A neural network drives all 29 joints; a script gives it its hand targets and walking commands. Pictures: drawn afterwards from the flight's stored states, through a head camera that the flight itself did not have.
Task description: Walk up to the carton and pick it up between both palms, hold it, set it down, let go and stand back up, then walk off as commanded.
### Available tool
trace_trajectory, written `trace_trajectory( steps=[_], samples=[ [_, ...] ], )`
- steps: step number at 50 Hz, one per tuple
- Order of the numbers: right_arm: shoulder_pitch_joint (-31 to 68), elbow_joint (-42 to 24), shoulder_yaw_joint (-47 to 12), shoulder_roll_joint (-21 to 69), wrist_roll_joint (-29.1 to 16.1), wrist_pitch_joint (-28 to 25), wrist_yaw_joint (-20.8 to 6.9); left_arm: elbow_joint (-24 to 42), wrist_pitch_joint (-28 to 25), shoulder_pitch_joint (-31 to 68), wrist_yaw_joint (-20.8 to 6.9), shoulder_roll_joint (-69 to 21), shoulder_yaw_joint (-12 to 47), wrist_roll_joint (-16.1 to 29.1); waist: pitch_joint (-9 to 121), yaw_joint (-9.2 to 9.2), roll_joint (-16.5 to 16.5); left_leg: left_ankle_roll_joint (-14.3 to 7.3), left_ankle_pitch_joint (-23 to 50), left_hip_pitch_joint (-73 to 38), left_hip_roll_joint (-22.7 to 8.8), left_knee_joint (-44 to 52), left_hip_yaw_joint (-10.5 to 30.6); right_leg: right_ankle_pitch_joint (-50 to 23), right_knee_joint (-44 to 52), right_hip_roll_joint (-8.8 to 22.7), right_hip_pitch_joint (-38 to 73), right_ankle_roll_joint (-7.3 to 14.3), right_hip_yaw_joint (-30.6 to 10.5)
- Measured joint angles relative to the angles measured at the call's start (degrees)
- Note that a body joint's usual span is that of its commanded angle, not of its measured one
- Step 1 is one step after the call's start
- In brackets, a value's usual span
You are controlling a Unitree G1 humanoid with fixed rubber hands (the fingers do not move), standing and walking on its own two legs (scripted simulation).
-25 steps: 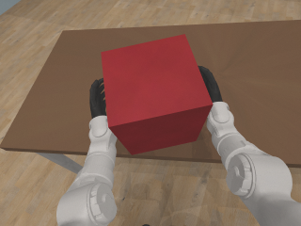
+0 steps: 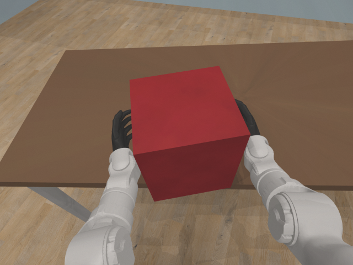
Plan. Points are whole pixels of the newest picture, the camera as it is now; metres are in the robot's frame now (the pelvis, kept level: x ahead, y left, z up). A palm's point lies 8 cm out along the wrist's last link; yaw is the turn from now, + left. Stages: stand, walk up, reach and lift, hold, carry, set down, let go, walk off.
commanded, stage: reach and lift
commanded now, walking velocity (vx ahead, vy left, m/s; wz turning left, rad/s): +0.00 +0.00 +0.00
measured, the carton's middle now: (184, 138) +0.43 +0.05 +0.02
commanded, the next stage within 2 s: hold in 1.76 s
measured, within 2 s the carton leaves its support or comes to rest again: leaves its support in 0.16 s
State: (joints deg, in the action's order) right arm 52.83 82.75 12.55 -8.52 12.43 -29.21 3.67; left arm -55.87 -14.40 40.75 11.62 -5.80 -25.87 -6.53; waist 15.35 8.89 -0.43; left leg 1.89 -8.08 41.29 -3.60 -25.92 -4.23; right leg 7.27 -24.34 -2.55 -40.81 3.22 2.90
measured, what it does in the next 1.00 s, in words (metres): stands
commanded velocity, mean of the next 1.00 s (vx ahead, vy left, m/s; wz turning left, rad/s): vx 0.00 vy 0.00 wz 0.00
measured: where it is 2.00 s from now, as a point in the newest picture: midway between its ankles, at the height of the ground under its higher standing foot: outside the picture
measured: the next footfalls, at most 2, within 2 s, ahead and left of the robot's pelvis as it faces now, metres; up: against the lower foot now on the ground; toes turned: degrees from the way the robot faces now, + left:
none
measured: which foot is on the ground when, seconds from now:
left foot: down 0.00-1.00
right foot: down 0.00-1.00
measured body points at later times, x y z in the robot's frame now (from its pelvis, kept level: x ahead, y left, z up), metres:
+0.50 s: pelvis -0.03 +0.02 +0.00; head -0.02 +0.03 +0.45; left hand +0.39 +0.22 +0.12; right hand +0.42 -0.08 +0.12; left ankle +0.02 +0.13 -0.73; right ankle +0.02 -0.08 -0.73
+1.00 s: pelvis +0.01 +0.03 +0.01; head -0.04 +0.05 +0.46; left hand +0.41 +0.20 +0.17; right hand +0.43 -0.10 +0.19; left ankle +0.02 +0.13 -0.73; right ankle +0.02 -0.08 -0.73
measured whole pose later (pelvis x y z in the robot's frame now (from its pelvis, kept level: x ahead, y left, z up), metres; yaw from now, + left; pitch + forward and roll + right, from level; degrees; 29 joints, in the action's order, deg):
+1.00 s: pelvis +0.01 +0.03 +0.01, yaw +2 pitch +4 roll -1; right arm 53.8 59.6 1.7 -8.5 -13.0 16.2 6.3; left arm -45.7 24.5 46.7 14.4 4.5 -10.2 1.9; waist 11.5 -1.9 0.7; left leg -0.2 -12.1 18.9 -1.2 -26.8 -2.9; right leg 10.6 -22.9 -0.3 -16.5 0.5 4.0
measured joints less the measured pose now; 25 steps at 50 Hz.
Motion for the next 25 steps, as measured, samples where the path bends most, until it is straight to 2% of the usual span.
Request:
trace_trajectory(
  steps=[8,16,20,25],
  samples=[
    [-1.6,-0.1,-5.3,0.0,-5.9,3.8,0.2,-0.3,4.5,-0.9,1.4,1.7,5.7,5.2,0.9,-1.54,-0.6,-0.5,-0.1,0.0,-0.1,-2.2,1.1,-0.7,0.0,0.0,1.5,-0.3,1.1],
    [-2.5,-5.4,-7.3,0.0,-9.2,12.2,-0.4,-1.6,9.5,1.4,3.1,4.2,10.8,9.7,1.6,-2.18,-0.2,-1.1,-0.1,-0.9,0.0,-3.7,1.3,-1.6,0.0,0.1,3.1,-0.7,1.2],
    [-1.8,-7.9,-7.3,0.0,-11.3,16.5,-0.3,-2.1,13.6,4.8,3.4,6.0,12.5,10.0,1.6,-2.89,0.3,-1.2,-0.1,-1.9,0.3,-3.9,1.3,-1.7,0.0,0.4,4.2,-1.1,1.2],
    [0.4,-9.6,-7.3,0.0,-13.0,22.8,0.0,-3.0,19.9,9.5,3.4,8.2,13.6,10.0,1.6,-4.66,0.9,-1.5,-0.1,-3.9,1.2,-3.4,1.3,-1.4,0.0,1.3,6.2,-1.7,1.2]
  ],
)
